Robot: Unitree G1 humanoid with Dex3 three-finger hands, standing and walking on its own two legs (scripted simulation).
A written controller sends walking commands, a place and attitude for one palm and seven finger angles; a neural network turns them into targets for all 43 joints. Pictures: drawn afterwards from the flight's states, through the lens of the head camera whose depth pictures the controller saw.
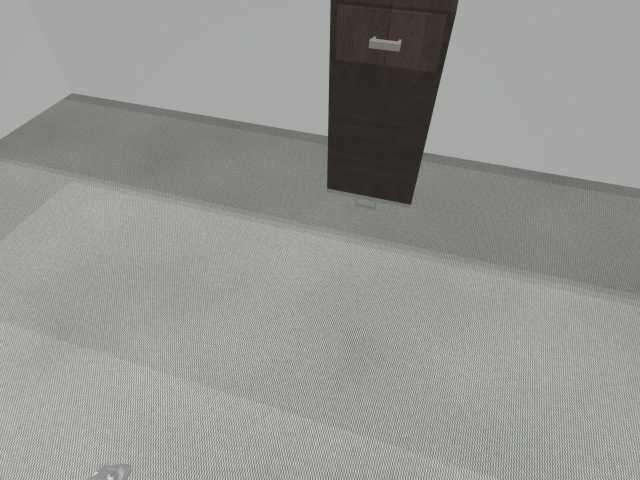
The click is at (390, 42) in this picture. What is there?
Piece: drawer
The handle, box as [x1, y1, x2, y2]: [369, 36, 401, 51]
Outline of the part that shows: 369,40 369,47 397,51 399,50 401,41 400,39 397,41 376,39 374,36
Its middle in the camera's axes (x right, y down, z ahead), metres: +0.22 -0.68 +1.33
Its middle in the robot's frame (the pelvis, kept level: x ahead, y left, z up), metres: +1.46 -0.16 -0.04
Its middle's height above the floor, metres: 0.73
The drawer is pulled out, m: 0.00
